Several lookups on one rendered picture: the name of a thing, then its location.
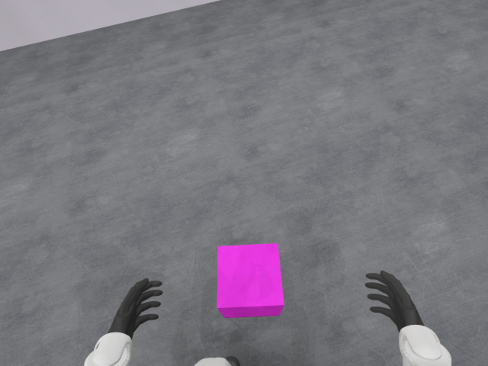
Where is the robot left forearm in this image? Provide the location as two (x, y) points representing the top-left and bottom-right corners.
(84, 332), (133, 366)

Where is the carton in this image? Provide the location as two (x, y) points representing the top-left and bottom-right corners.
(217, 243), (284, 318)

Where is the robot right hand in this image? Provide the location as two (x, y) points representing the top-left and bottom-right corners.
(365, 271), (424, 332)

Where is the robot left hand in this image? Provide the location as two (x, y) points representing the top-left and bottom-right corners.
(108, 278), (162, 340)

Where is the robot right forearm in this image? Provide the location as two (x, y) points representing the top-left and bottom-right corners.
(399, 325), (451, 366)

